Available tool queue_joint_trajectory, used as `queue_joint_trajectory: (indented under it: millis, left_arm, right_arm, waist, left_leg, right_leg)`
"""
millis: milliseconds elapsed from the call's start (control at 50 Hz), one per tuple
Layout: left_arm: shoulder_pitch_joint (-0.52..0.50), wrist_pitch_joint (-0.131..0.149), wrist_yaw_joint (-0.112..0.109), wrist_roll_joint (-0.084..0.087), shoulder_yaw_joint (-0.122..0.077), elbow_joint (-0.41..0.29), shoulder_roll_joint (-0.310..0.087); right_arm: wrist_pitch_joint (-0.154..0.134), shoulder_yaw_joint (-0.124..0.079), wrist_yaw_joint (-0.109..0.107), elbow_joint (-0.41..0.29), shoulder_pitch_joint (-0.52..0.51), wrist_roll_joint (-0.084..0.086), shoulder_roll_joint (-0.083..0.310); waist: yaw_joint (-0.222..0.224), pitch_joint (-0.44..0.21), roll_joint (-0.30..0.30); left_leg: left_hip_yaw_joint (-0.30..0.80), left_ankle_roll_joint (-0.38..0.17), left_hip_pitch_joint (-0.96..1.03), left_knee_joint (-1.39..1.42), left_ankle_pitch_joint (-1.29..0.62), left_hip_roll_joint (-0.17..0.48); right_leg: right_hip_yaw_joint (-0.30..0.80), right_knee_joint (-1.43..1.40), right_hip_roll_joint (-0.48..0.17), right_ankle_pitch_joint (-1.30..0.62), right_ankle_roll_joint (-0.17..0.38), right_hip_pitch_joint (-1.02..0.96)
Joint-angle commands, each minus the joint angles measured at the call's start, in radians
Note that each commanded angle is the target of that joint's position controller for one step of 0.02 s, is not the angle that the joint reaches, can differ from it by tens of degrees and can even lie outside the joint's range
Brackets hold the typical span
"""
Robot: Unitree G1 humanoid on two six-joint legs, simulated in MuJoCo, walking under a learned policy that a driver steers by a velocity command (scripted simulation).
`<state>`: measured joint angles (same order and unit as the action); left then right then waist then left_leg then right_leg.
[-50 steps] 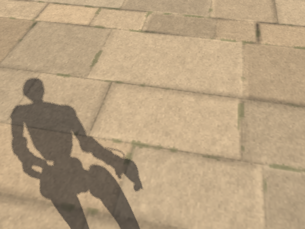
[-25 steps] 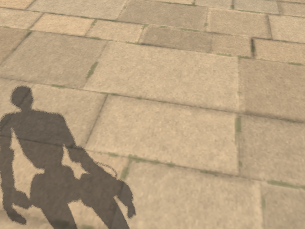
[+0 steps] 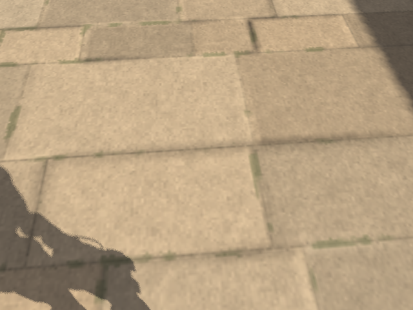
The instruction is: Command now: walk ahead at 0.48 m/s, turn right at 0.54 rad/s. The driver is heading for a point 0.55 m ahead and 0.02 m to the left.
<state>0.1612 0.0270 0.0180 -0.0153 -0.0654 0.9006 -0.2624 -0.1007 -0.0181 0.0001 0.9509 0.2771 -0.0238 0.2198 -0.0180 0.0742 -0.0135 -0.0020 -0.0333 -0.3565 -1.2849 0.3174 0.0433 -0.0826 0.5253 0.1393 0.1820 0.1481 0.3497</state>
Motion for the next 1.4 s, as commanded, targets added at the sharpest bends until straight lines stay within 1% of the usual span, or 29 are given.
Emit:
queue_joint_trajectory:
  millis: [20,80,140,220,300,360,400,420,440,460,480,500,540,580,620,760,840,880,900,920,940,960,1000,1080,1140,1180,1220,1280,1400]
  left_arm:
    - [0.076,0.025,-0.014,0.007,-0.024,-0.025,-0.105]
    - [0.121,0.042,-0.012,0.015,-0.030,-0.020,-0.132]
    - [0.193,0.039,-0.012,0.016,-0.032,-0.018,-0.138]
    - [0.289,0.039,-0.017,0.015,-0.025,0.000,-0.120]
    - [0.357,0.041,-0.031,0.002,-0.015,0.019,-0.113]
    - [0.331,0.045,-0.042,-0.007,-0.015,0.017,-0.137]
    - [0.301,0.051,-0.038,-0.010,-0.016,0.017,-0.158]
    - [0.286,0.056,-0.031,-0.005,-0.013,0.015,-0.153]
    - [0.295,0.064,-0.027,0.001,0.003,-0.021,-0.095]
    - [0.446,0.057,-0.024,0.037,0.010,-0.007,-0.034]
    - [0.375,0.050,-0.032,-0.001,-0.003,0.004,-0.124]
    - [0.276,0.051,-0.024,-0.004,-0.004,-0.017,-0.114]
    - [0.218,0.042,-0.018,-0.010,0.002,-0.028,-0.082]
    - [0.249,0.023,-0.013,-0.019,0.007,-0.018,-0.053]
    - [0.251,0.011,-0.009,-0.020,0.010,-0.015,-0.036]
    - [0.054,0.002,-0.015,-0.008,0.043,-0.047,0.000]
    - [0.047,0.011,-0.034,-0.009,0.042,-0.027,-0.018]
    - [0.116,0.031,-0.044,-0.017,0.038,0.007,-0.035]
    - [0.174,0.043,-0.049,-0.023,0.025,0.021,-0.105]
    - [0.174,0.030,-0.049,-0.004,0.028,0.030,-0.098]
    - [0.172,0.020,-0.046,0.009,0.039,0.025,-0.049]
    - [0.132,0.016,-0.046,0.004,0.045,0.023,-0.039]
    - [0.071,0.006,-0.059,-0.007,0.053,0.025,-0.031]
    - [0.005,-0.006,-0.062,0.006,0.052,0.043,-0.032]
    - [0.035,-0.017,-0.054,0.017,0.043,0.070,-0.036]
    - [0.058,-0.026,-0.050,0.016,0.037,0.090,-0.026]
    - [0.091,-0.020,-0.049,0.009,0.037,0.115,-0.013]
    - [0.103,-0.011,-0.048,0.008,0.037,0.140,-0.006]
    - [0.122,-0.016,-0.052,0.009,0.044,0.182,0.010]
  right_arm:
    - [0.019,-0.024,0.004,-0.081,0.041,-0.027,0.107]
    - [0.053,-0.023,0.011,-0.119,-0.019,-0.032,0.093]
    - [0.060,-0.024,0.014,-0.183,-0.172,-0.028,0.102]
    - [0.056,-0.016,0.027,-0.222,-0.282,-0.021,0.090]
    - [0.046,-0.005,0.036,-0.267,-0.390,-0.013,0.086]
    - [0.035,-0.010,0.034,-0.274,-0.351,-0.007,0.109]
    - [0.025,-0.031,0.017,-0.216,-0.157,-0.002,0.153]
    - [0.014,-0.044,0.003,-0.178,-0.006,-0.009,0.180]
    - [0.010,-0.061,-0.015,-0.161,0.165,-0.032,0.257]
    - [0.023,-0.084,-0.007,-0.137,0.171,-0.037,0.323]
    - [0.034,-0.070,0.005,-0.147,0.102,-0.003,0.227]
    - [0.032,-0.054,0.009,-0.160,0.012,0.006,0.161]
    - [0.017,-0.037,0.008,-0.146,-0.026,0.000,0.107]
    - [-0.002,-0.027,0.010,-0.108,0.008,0.008,0.090]
    - [-0.014,-0.027,0.012,-0.083,0.030,0.015,0.105]
    - [0.018,-0.017,0.000,-0.025,0.078,0.013,0.115]
    - [0.034,-0.015,-0.010,0.002,0.085,0.014,0.111]
    - [0.039,-0.013,-0.016,0.014,0.093,0.017,0.104]
    - [0.036,-0.007,-0.018,0.006,0.151,0.011,0.083]
    - [0.054,0.010,-0.022,0.050,0.286,0.034,0.004]
    - [0.080,-0.002,-0.032,0.064,0.240,0.029,0.056]
    - [0.093,-0.011,-0.033,0.047,0.165,0.019,0.074]
    - [0.116,-0.009,-0.027,0.044,0.097,0.010,0.050]
    - [0.130,0.005,-0.032,0.108,0.156,0.007,0.003]
    - [0.122,0.009,-0.036,0.107,0.113,-0.009,0.032]
    - [0.111,0.009,-0.032,0.118,0.091,0.002,0.040]
    - [0.097,0.011,-0.036,0.127,0.083,0.008,0.030]
    - [0.086,0.012,-0.041,0.132,0.081,0.011,0.029]
    - [0.088,0.015,-0.043,0.151,0.103,0.011,0.017]
  waist:
    - [-0.015,-0.065,-0.026]
    - [-0.015,-0.046,0.006]
    - [0.036,-0.011,0.033]
    - [0.093,-0.028,0.054]
    - [0.133,-0.015,0.071]
    - [0.089,-0.019,0.092]
    - [0.002,-0.108,0.097]
    - [-0.075,-0.188,0.069]
    - [-0.122,-0.332,-0.040]
    - [-0.044,-0.403,-0.271]
    - [-0.033,-0.274,-0.079]
    - [-0.016,-0.142,-0.018]
    - [0.019,-0.056,-0.006]
    - [0.048,-0.078,-0.049]
    - [0.065,-0.100,-0.063]
    - [0.018,-0.107,-0.105]
    - [0.018,-0.081,-0.087]
    - [0.052,-0.088,-0.016]
    - [0.029,-0.160,0.080]
    - [-0.005,-0.254,0.200]
    - [0.034,-0.241,0.165]
    - [0.031,-0.169,0.150]
    - [0.009,-0.109,0.128]
    - [-0.040,-0.106,0.104]
    - [-0.009,-0.037,0.077]
    - [0.015,0.041,-0.005]
    - [0.027,0.008,-0.038]
    - [0.030,-0.028,-0.017]
    - [0.025,-0.009,0.000]
  left_leg:
    - [0.063,0.024,-0.188,0.071,-0.004,0.070]
    - [0.026,0.062,-0.210,0.204,-0.059,0.075]
    - [0.010,0.089,-0.300,0.362,-0.200,0.072]
    - [-0.005,0.076,-0.327,0.529,-0.342,0.045]
    - [-0.034,0.043,-0.325,0.647,-0.332,0.008]
    - [-0.032,-0.006,-0.200,0.743,-0.249,-0.027]
    - [-0.051,-0.048,0.052,0.799,-0.177,-0.089]
    - [-0.014,-0.081,0.267,0.842,-0.217,-0.043]
    - [0.244,-0.132,0.513,0.830,-0.113,0.194]
    - [0.707,-0.282,0.690,0.940,-0.105,0.409]
    - [0.711,-0.258,0.574,0.990,-0.001,0.354]
    - [0.533,-0.233,0.432,1.010,-0.041,0.309]
    - [0.316,-0.194,0.285,1.026,-0.480,0.229]
    - [0.187,-0.175,0.243,1.017,-0.829,0.189]
    - [0.116,-0.177,0.245,1.014,-0.983,0.169]
    - [0.000,-0.131,0.235,0.996,-0.974,0.106]
    - [0.056,-0.126,0.262,0.921,-0.849,0.146]
    - [0.059,-0.074,0.224,0.816,-0.655,0.107]
    - [0.032,-0.042,0.152,0.730,-0.368,0.058]
    - [-0.013,-0.021,0.119,0.638,0.106,-0.031]
    - [-0.004,-0.017,0.102,0.578,0.278,-0.057]
    - [0.014,-0.012,0.068,0.550,0.309,-0.062]
    - [0.028,0.005,0.088,0.561,0.246,-0.044]
    - [-0.008,0.029,0.238,0.753,0.019,-0.049]
    - [0.063,0.018,0.259,0.920,-0.087,0.019]
    - [0.085,0.004,0.091,0.944,0.003,0.027]
    - [0.093,0.003,0.091,0.972,-0.040,0.037]
    - [0.100,-0.006,0.123,0.982,-0.087,0.047]
    - [0.097,-0.014,0.137,0.986,-0.100,0.048]
  right_leg:
    - [0.420,-0.317,-0.308,-0.200,0.171,-0.160]
    - [0.363,-0.340,-0.260,-0.212,0.160,-0.108]
    - [0.377,-0.356,-0.239,-0.184,0.122,-0.141]
    - [0.349,-0.324,-0.233,-0.323,0.060,-0.277]
    - [0.348,-0.286,-0.259,-0.466,0.053,-0.400]
    - [0.346,-0.227,-0.292,-0.612,0.034,-0.434]
    - [0.315,-0.038,-0.268,-0.847,0.004,-0.422]
    - [0.277,0.144,-0.232,-0.766,-0.013,-0.333]
    - [0.233,0.427,-0.173,-0.419,-0.027,-0.161]
    - [0.151,0.730,0.006,0.340,-0.067,0.151]
    - [0.210,0.786,-0.066,0.283,-0.052,0.244]
    - [0.209,0.753,-0.103,0.189,-0.054,0.251]
    - [0.185,0.680,-0.143,0.146,-0.073,0.199]
    - [0.163,0.625,-0.140,0.153,-0.101,0.129]
    - [0.138,0.576,-0.127,0.128,-0.121,0.128]
    - [0.037,0.189,-0.135,-0.080,-0.137,0.037]
    - [0.050,0.049,-0.135,-0.059,-0.101,-0.033]
    - [0.105,-0.147,-0.174,-0.288,-0.078,-0.197]
    - [0.229,-0.081,-0.325,-0.699,-0.049,-0.355]
    - [0.361,-0.062,-0.474,-0.889,0.102,-0.415]
    - [0.425,-0.116,-0.496,-0.743,0.158,-0.354]
    - [0.424,-0.169,-0.471,-0.587,0.156,-0.284]
    - [0.368,-0.250,-0.416,-0.346,0.100,-0.174]
    - [0.247,-0.271,-0.308,-0.082,-0.001,-0.077]
    - [0.246,-0.292,-0.261,0.240,-0.081,-0.003]
    - [0.209,-0.271,-0.226,0.154,-0.088,-0.090]
    - [0.196,-0.220,-0.224,0.028,-0.079,-0.168]
    - [0.183,-0.195,-0.222,-0.064,-0.077,-0.205]
    - [0.175,-0.196,-0.219,-0.075,-0.087,-0.195]
